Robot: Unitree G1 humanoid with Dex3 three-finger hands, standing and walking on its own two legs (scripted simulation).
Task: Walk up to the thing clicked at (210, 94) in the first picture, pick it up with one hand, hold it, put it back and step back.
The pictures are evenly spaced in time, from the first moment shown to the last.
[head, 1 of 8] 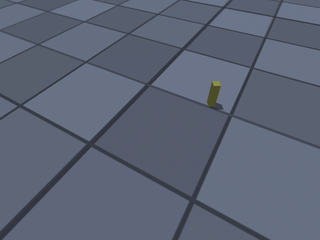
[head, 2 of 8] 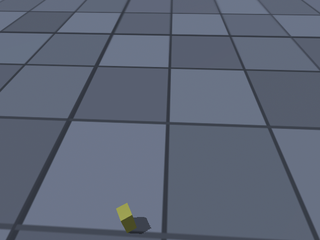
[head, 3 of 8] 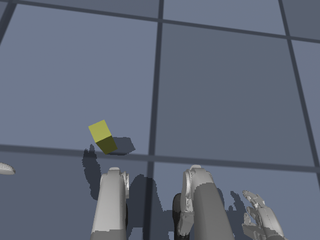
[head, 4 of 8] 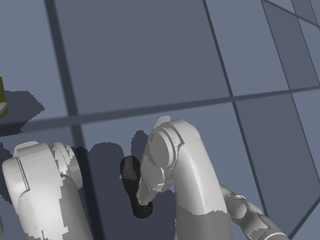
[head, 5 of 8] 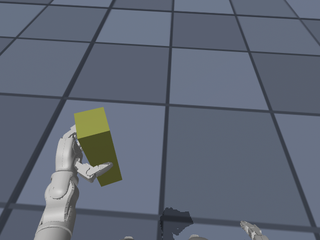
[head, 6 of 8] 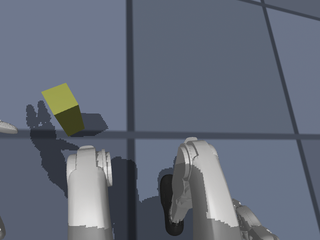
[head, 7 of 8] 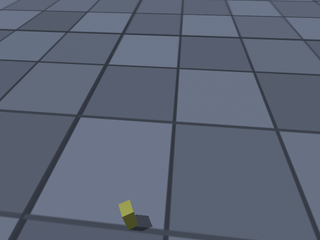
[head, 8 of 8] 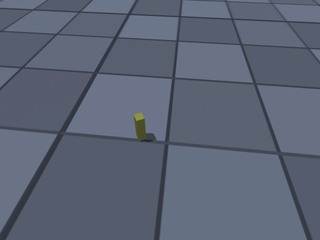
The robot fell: no
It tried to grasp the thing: yes
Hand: left
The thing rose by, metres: 0.65
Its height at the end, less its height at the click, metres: +0.00
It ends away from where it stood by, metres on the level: 0.01
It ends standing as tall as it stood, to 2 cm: yes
